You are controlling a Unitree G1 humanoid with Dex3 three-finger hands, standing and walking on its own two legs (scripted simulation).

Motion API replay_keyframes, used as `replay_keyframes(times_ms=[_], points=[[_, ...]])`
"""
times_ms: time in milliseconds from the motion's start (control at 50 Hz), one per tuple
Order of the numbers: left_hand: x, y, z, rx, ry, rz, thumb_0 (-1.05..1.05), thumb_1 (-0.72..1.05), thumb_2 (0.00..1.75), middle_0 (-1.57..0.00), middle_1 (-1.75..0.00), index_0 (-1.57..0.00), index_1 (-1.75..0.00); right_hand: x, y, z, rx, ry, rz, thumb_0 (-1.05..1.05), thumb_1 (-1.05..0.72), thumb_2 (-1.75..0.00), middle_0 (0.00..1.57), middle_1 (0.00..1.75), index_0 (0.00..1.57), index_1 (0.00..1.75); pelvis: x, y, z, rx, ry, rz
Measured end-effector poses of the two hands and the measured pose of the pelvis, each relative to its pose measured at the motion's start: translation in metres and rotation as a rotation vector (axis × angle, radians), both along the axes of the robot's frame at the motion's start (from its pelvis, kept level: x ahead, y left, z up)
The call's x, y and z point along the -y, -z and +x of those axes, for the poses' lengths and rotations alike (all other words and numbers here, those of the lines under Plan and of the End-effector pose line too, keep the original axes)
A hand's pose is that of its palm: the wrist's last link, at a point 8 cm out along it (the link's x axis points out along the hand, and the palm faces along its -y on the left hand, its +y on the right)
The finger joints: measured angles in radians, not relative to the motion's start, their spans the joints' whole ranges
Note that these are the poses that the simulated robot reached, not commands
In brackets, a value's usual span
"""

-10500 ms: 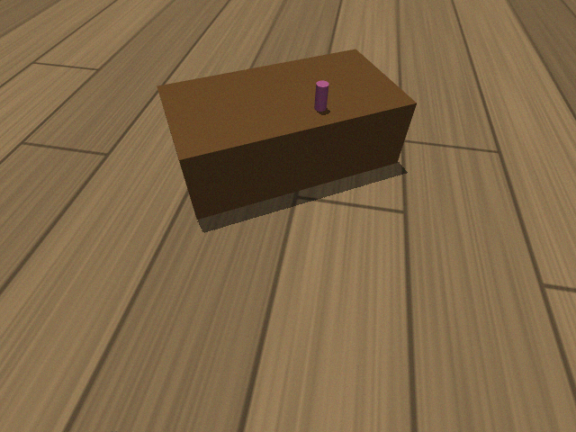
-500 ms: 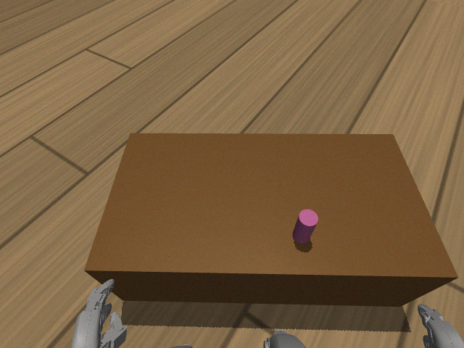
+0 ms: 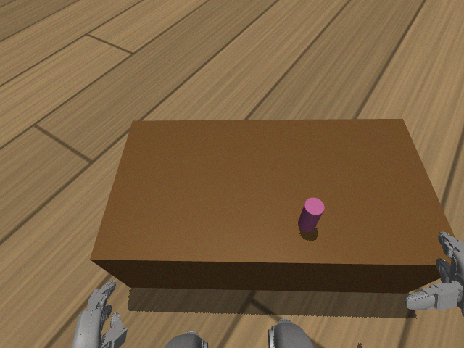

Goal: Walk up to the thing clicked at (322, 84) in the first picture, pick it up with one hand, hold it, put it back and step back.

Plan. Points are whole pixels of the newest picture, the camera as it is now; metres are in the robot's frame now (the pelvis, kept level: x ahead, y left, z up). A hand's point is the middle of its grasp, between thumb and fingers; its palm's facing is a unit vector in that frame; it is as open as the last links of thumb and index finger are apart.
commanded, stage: go down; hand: right
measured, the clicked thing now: (310, 215) +0.48 -0.20 -0.30
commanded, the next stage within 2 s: approach in 0.92 s
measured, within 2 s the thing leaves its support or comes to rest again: neither
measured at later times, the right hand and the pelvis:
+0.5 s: hand (433, 218) +0.34 -0.35 -0.02, palm faces +0.15 +0.98 -0.11, open 17.6 cm; pelvis -0.02 +0.00 -0.02, yaw +2 degrees
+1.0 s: hand (438, 197) +0.38 -0.37 -0.01, palm faces +0.14 +0.99 -0.07, open 17.7 cm; pelvis -0.01 -0.01 -0.02, yaw +3 degrees
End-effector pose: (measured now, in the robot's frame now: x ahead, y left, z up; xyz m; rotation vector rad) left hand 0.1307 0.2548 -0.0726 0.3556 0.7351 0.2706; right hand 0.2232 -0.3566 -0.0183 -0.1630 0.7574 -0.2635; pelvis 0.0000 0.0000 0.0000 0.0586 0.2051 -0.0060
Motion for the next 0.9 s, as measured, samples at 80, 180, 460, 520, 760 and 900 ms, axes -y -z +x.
replay_keyframes(times_ms=[80,180,460,520,760,900], points=[[-0.009,0.005,-0.013,-0.042,-0.018,0.013,0.01,0.9,0.88,-0.21,-0.3,-0.21,-0.31,0.012,-0.008,0.027,0.069,-0.026,0.018,-0.01,0.57,-0.09,0.03,0.07,0.02,0.06,0.0,0.002,-0.002,-0.015,-0.009,-0.001],[-0.018,0.013,-0.036,-0.121,-0.04,0.016,0.01,0.9,0.88,-0.21,-0.3,-0.21,-0.31,0.023,-0.014,0.048,0.129,-0.048,0.05,-0.01,0.55,-0.08,0.03,0.07,0.03,0.06,0.001,0.005,-0.005,-0.037,-0.023,-0.002],[-0.025,0.035,-0.089,-0.316,-0.031,0.014,0.01,0.91,0.88,-0.2,-0.3,-0.21,-0.3,0.038,-0.013,0.085,0.31,-0.088,0.072,-0.01,0.57,-0.07,0.03,0.07,0.03,0.06,-0.001,0.021,-0.022,-0.096,-0.039,-0.01],[-0.025,0.036,-0.093,-0.333,-0.026,0.015,0.01,0.91,0.88,-0.2,-0.3,-0.21,-0.3,0.041,-0.015,0.094,0.331,-0.093,0.074,-0.01,0.57,-0.07,0.04,0.06,0.03,0.06,-0.002,0.022,-0.024,-0.106,-0.041,-0.009],[-0.024,0.035,-0.095,-0.385,-0.012,0.023,0.01,0.92,0.87,-0.2,-0.3,-0.21,-0.29,0.055,-0.021,0.12,0.391,-0.096,0.081,-0.01,0.59,-0.06,0.05,0.06,0.04,0.05,0.0,0.026,-0.019,-0.145,-0.046,0.001],[-0.018,0.036,-0.089,-0.413,-0.006,0.017,0.01,0.92,0.87,-0.2,-0.3,-0.21,-0.29,0.058,-0.016,0.127,0.398,-0.108,0.095,-0.01,0.6,-0.05,0.05,0.06,0.04,0.05,0.006,0.026,-0.011,-0.16,-0.046,0.009]])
